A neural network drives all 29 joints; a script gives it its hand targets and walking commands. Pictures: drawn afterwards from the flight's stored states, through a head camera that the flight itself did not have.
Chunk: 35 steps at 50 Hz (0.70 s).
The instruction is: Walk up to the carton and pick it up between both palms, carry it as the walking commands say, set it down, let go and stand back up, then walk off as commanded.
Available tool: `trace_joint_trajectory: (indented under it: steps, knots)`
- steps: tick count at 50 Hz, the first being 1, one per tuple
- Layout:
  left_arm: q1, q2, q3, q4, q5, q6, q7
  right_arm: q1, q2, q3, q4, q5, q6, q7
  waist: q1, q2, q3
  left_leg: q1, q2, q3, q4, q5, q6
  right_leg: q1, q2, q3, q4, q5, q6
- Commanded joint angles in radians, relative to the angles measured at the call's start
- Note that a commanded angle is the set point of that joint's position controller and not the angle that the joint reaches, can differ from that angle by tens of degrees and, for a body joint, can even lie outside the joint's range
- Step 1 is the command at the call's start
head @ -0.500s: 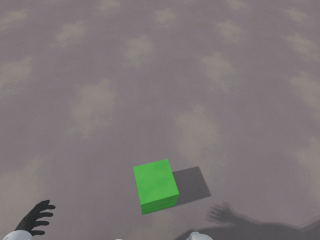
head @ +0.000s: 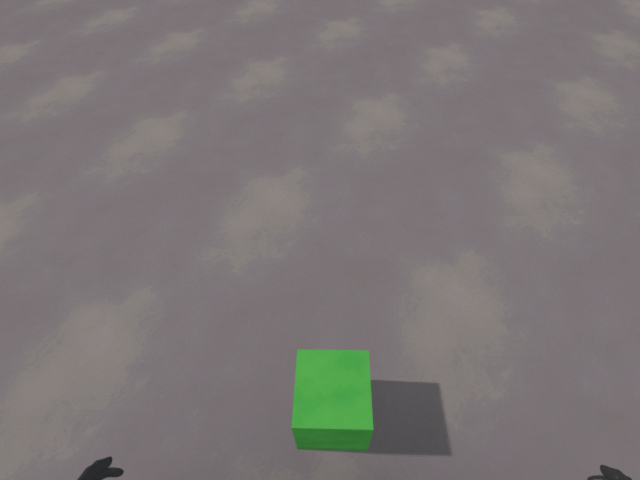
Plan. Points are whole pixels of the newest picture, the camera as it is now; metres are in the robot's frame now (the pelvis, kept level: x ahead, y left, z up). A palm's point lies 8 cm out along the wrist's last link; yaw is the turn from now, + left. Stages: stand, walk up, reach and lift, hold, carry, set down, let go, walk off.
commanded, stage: walk up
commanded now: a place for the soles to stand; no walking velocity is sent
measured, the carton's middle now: (332, 400) +0.44 +0.03 -0.64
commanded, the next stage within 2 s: reach and lift in 1.54 s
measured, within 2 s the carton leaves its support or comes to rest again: neither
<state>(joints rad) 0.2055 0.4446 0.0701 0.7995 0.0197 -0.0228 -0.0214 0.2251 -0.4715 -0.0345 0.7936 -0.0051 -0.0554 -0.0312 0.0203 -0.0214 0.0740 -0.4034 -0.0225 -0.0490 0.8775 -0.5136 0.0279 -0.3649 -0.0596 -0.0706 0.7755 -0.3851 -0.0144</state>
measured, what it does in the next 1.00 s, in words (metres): stands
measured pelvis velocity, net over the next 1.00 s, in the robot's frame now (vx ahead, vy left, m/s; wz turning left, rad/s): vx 0.01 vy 0.02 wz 0.13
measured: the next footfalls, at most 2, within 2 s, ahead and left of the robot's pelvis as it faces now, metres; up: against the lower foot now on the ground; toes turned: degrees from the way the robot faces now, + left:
none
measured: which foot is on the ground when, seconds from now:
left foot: down 0.00-1.00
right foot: down 0.00-1.00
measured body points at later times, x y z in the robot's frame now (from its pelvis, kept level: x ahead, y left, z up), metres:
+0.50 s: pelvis +0.01 +0.01 +0.01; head +0.02 +0.02 +0.46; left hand +0.11 +0.35 -0.08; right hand +0.16 -0.31 -0.08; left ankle +0.02 +0.13 -0.71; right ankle +0.02 -0.11 -0.71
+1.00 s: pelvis +0.01 +0.02 +0.02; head +0.03 +0.03 +0.47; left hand +0.08 +0.38 -0.08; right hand +0.18 -0.29 -0.08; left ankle +0.02 +0.13 -0.71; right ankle +0.02 -0.11 -0.71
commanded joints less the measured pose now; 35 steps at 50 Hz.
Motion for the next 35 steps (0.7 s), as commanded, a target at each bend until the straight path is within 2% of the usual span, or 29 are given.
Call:
trace_joint_trajectory:
  steps: [1, 2, 3, 4, 5, 6, 7, 9, 11, 15, 17, 25, 28, 35]
  knots:
    - [-0.022, 0.243, 0.050, -0.040, -0.001, -0.016, 0.011, 0.066, -0.149, -0.043, -0.008, 0.002, -0.005, 0.011, -0.022, -0.159, -0.047, 0.019, 0.001, 0.049, -0.131, 0.065, 0.015, 0.087, -0.213, 0.250, -0.260, 0.355, -0.156]
    - [-0.024, 0.228, 0.040, -0.037, -0.005, -0.014, 0.010, 0.061, -0.136, -0.041, -0.003, -0.001, -0.007, 0.014, -0.028, -0.157, -0.063, 0.105, -0.008, 0.062, -0.225, 0.156, 0.020, 0.055, -0.191, 0.198, -0.228, 0.377, -0.134]
    - [-0.019, 0.204, 0.032, -0.036, -0.010, -0.013, 0.008, 0.046, -0.138, -0.043, -0.001, -0.007, -0.011, 0.016, -0.026, -0.133, -0.077, 0.173, 0.004, 0.033, -0.278, 0.252, 0.024, 0.025, -0.177, 0.166, -0.204, 0.388, -0.108]
    - [-0.017, 0.180, 0.025, -0.043, -0.014, -0.014, 0.008, 0.034, -0.162, -0.047, -0.004, -0.011, -0.016, 0.016, -0.023, -0.093, -0.105, 0.231, 0.051, -0.047, -0.281, 0.372, 0.041, -0.006, -0.164, 0.153, -0.185, 0.345, -0.081]
    - [-0.021, 0.159, 0.015, -0.043, -0.021, -0.017, 0.010, -0.012, -0.195, -0.046, -0.014, -0.003, -0.019, 0.018, -0.006, -0.011, -0.128, 0.196, 0.112, -0.161, -0.248, 0.461, 0.068, 0.004, -0.108, 0.122, -0.195, 0.220, -0.044]
    - [-0.047, 0.169, 0.017, -0.035, -0.022, -0.018, 0.013, -0.030, -0.186, -0.042, -0.007, 0.006, -0.019, 0.021, -0.007, -0.024, -0.135, 0.151, 0.118, -0.152, -0.236, 0.442, 0.075, 0.057, -0.094, 0.111, -0.229, 0.120, -0.038]
    - [-0.066, 0.185, 0.021, -0.032, -0.018, -0.022, 0.016, -0.035, -0.174, -0.036, 0.001, 0.010, -0.012, 0.022, -0.011, -0.049, -0.121, 0.129, 0.087, -0.099, -0.214, 0.440, 0.058, 0.079, -0.117, 0.123, -0.271, 0.107, -0.052]
    - [-0.064, 0.213, 0.025, -0.011, -0.015, -0.024, 0.020, -0.037, -0.160, -0.031, 0.023, 0.010, 0.004, 0.020, -0.012, -0.067, -0.083, 0.098, 0.046, -0.042, -0.197, 0.426, 0.033, 0.103, -0.175, 0.151, -0.306, 0.175, -0.086]
    - [-0.061, 0.218, 0.022, 0.001, -0.015, -0.022, 0.022, -0.045, -0.155, -0.029, 0.038, 0.006, 0.010, 0.022, -0.012, -0.057, -0.079, 0.095, 0.040, -0.033, -0.211, 0.406, 0.030, 0.118, -0.198, 0.146, -0.297, 0.220, -0.101]
    - [-0.106, 0.194, 0.014, 0.010, -0.017, -0.017, 0.023, -0.052, -0.165, -0.031, 0.065, 0.004, 0.010, 0.027, -0.016, -0.044, -0.095, 0.135, 0.061, -0.074, -0.250, 0.482, 0.046, 0.108, -0.154, 0.070, -0.283, 0.143, -0.064]
    - [-0.126, 0.189, 0.013, 0.018, -0.019, -0.013, 0.022, -0.061, -0.171, -0.029, 0.077, 0.003, 0.011, 0.027, -0.013, -0.023, -0.090, 0.112, 0.069, -0.101, -0.272, 0.492, 0.055, 0.126, -0.130, 0.055, -0.274, 0.102, -0.056]
    - [-0.152, 0.164, 0.006, 0.067, -0.018, 0.000, 0.017, -0.123, -0.180, -0.015, 0.109, -0.008, 0.008, 0.024, 0.003, 0.077, -0.086, 0.007, 0.113, -0.231, -0.405, 0.385, 0.076, 0.221, -0.064, 0.039, -0.254, 0.021, -0.038]
    - [-0.154, 0.165, 0.004, 0.095, -0.015, -0.002, 0.016, -0.143, -0.172, -0.009, 0.123, -0.008, 0.010, 0.025, 0.007, 0.082, -0.089, 0.009, 0.107, -0.214, -0.417, 0.396, 0.062, 0.251, -0.070, 0.043, -0.295, 0.039, -0.040]
    - [-0.178, 0.171, 0.001, 0.135, -0.012, -0.003, 0.015, -0.153, -0.160, -0.007, 0.155, -0.005, 0.018, 0.029, -0.005, 0.052, -0.100, 0.067, 0.085, -0.164, -0.404, 0.450, 0.044, 0.253, -0.097, 0.040, -0.351, 0.091, -0.045]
